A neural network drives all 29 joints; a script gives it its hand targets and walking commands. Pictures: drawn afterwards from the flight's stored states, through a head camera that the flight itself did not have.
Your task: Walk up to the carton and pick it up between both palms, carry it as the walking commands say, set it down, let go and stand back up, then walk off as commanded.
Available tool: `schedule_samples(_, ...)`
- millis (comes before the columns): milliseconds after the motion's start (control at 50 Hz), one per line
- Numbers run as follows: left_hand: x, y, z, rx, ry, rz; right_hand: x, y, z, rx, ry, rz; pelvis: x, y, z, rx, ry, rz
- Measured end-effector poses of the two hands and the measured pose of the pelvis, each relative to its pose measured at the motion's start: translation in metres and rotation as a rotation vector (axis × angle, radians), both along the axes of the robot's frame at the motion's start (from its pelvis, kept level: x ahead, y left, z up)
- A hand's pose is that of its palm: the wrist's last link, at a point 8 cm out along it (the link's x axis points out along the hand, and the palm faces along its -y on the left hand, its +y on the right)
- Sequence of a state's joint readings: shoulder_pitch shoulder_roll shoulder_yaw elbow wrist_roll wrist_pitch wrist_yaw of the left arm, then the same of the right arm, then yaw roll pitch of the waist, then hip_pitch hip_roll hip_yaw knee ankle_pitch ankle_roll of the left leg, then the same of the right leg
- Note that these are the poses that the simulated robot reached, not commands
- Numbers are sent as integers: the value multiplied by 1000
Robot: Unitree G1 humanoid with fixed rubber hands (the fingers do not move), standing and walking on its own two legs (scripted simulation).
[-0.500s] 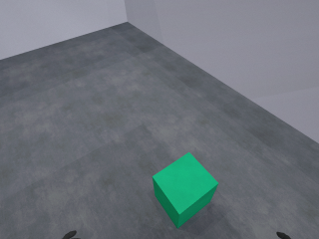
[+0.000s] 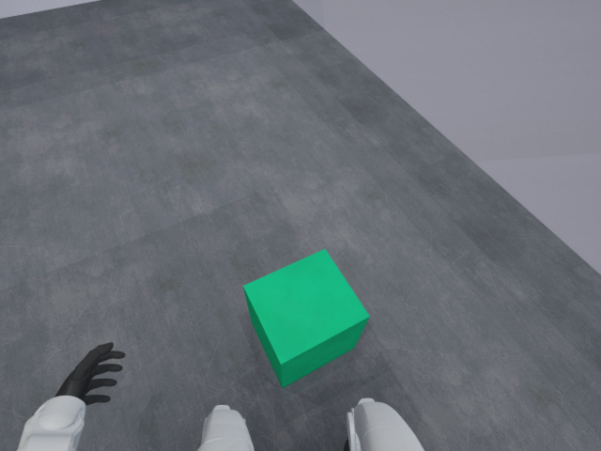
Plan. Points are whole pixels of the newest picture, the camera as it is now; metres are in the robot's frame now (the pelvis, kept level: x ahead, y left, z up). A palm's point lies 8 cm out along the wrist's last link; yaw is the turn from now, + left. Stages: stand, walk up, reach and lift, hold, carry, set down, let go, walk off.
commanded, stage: walk up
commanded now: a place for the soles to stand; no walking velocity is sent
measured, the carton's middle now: (303, 319) +0.49 -0.03 -0.58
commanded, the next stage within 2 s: none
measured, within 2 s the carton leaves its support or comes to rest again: neither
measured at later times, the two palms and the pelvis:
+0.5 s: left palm out of the picture +0.03 +0.16 -0.12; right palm out of the picture +0.19 -0.52 -0.07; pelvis +0.03 -0.20 -0.02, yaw +15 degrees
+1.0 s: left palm out of the picture -0.05 +0.06 -0.07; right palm (574, 291) +0.33 -0.47 -0.10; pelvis +0.07 -0.26 +0.01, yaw +27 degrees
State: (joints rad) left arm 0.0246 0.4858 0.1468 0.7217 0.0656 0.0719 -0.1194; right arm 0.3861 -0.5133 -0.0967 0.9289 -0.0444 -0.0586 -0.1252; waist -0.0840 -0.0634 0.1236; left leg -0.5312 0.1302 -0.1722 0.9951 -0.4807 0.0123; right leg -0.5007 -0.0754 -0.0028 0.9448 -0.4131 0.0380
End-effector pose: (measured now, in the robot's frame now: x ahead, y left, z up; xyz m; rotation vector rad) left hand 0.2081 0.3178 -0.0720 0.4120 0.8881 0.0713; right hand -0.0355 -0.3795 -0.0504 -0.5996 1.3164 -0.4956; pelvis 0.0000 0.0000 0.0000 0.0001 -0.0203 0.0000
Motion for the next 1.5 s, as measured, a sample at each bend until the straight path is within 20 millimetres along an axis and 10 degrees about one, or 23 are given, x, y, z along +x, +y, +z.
schedule_samples(180, -94, -50, -25, -76, 97, 217, 103, -35, 0, 50, -113, 211, 9, -51, 3, -17, -9, 112)
schedule_samples(360, -149, -93, -43, -47, 179, 358, 159, -81, 4, 32, -172, 371, 17, -121, -4, 9, -8, 181)
schedule_samples(540, -200, -182, -46, 2, 174, 524, 245, -153, -25, 113, -215, 490, 32, -217, -21, -10, -20, 282)
schedule_samples(740, -272, -269, -12, 12, 326, 683, 322, -140, -37, 302, -163, 608, 55, -253, 8, 21, -9, 374)
schedule_samples(900, -290, -270, 1, 45, 378, 761, 356, -100, -43, 385, -147, 682, 64, -257, 15, 51, 6, 427)
schedule_samples(1320, -205, -243, 1, 0, 159, 675, 349, -78, -27, 406, -140, 645, 65, -244, 28, 7, -14, 490)
schedule_samples(1500, -249, -207, -3, 59, 217, 684, 335, -68, -17, 371, -122, 635, 46, -212, 24, -17, -26, 487)
